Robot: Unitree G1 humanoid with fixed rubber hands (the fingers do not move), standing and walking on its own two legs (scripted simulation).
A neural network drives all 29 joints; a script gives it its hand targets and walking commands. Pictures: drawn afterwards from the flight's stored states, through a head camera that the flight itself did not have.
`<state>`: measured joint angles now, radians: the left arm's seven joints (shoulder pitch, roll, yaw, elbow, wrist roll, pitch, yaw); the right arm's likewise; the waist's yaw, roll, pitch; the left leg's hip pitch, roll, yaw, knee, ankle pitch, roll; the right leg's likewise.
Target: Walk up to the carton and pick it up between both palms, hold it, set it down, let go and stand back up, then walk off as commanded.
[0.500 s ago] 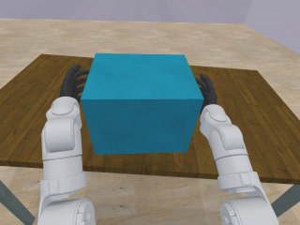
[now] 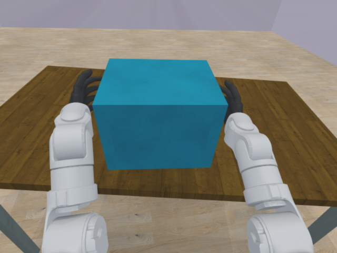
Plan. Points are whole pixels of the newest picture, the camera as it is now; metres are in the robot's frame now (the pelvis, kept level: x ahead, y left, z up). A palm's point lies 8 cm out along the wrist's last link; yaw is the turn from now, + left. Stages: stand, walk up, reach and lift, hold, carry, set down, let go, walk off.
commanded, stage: hold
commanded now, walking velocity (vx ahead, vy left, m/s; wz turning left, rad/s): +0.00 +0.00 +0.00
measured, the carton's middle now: (159, 112) +0.40 +0.01 +0.19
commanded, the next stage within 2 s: none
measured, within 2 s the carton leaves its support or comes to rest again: neither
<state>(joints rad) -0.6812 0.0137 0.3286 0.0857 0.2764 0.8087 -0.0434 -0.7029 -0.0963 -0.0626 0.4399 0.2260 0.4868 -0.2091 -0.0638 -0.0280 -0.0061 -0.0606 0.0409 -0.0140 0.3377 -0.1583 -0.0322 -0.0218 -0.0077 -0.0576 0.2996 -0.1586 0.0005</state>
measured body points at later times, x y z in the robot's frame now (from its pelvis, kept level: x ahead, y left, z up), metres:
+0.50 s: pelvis +0.01 +0.00 +0.00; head -0.04 +0.02 +0.45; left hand +0.37 +0.17 +0.22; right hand +0.38 -0.16 +0.20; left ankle +0.03 +0.14 -0.75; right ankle +0.01 -0.12 -0.75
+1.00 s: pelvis +0.00 +0.00 +0.00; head -0.05 +0.01 +0.45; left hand +0.37 +0.17 +0.23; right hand +0.38 -0.16 +0.21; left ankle +0.03 +0.14 -0.75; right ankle +0.01 -0.12 -0.75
